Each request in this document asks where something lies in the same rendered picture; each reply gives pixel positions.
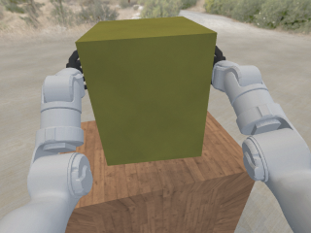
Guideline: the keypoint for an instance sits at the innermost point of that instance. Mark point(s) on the left robot forearm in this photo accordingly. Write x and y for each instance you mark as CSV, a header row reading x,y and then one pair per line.
x,y
61,108

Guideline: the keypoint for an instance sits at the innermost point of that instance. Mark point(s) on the robot left upper arm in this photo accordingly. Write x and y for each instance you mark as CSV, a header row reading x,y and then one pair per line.
x,y
56,183

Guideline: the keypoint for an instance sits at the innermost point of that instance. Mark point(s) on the robot left hand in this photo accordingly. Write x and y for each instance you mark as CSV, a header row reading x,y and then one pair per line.
x,y
73,62

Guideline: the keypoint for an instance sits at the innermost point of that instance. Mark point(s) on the robot right hand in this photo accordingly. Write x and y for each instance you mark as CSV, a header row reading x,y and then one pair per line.
x,y
219,57

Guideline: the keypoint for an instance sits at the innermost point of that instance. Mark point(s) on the robot right upper arm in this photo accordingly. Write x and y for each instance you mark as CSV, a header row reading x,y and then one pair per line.
x,y
280,159

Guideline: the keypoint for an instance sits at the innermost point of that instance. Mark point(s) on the carton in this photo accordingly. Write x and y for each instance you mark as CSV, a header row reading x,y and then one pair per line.
x,y
148,82

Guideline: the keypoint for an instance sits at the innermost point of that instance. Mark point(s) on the pedestal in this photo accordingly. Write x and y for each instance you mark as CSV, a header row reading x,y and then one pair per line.
x,y
202,194

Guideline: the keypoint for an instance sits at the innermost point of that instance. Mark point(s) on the right robot forearm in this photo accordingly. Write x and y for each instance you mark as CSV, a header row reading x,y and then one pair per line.
x,y
248,95

